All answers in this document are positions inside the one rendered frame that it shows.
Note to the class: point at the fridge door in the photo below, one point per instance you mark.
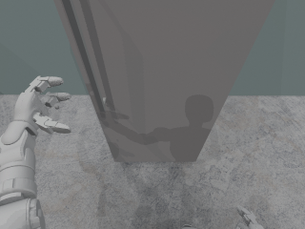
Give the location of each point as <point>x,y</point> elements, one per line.
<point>165,67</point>

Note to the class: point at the handle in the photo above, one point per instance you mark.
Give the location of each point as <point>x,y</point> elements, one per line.
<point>82,47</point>

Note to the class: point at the left robot upper arm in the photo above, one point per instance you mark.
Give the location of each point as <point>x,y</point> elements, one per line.
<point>22,214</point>

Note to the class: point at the left robot forearm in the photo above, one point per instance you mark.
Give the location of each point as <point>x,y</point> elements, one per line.
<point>17,162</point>

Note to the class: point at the left robot hand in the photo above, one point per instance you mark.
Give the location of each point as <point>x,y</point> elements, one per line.
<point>28,105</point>

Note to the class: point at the right robot hand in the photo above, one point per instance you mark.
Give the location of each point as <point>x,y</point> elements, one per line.
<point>249,218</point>

